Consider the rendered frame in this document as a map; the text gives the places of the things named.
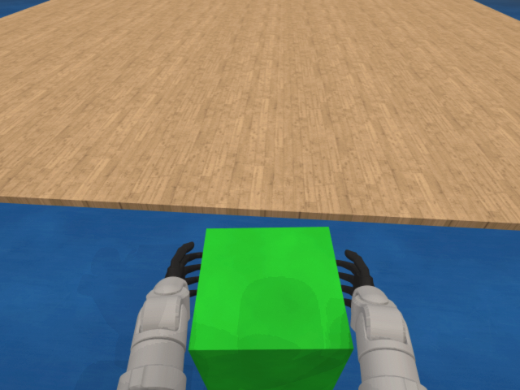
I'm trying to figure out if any robot left forearm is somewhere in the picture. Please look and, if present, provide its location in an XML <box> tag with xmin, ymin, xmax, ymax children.
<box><xmin>117</xmin><ymin>276</ymin><xmax>190</xmax><ymax>390</ymax></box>

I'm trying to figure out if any left robot hand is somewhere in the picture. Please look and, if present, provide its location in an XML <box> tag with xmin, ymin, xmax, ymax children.
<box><xmin>164</xmin><ymin>242</ymin><xmax>203</xmax><ymax>297</ymax></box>

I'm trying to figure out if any carton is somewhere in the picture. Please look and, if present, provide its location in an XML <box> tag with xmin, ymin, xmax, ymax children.
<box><xmin>188</xmin><ymin>227</ymin><xmax>353</xmax><ymax>390</ymax></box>

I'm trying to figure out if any robot right forearm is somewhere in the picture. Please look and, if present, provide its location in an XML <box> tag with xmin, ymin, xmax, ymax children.
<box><xmin>350</xmin><ymin>285</ymin><xmax>427</xmax><ymax>390</ymax></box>

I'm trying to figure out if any right robot hand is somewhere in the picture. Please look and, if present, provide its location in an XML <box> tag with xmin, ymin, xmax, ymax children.
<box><xmin>336</xmin><ymin>250</ymin><xmax>374</xmax><ymax>308</ymax></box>

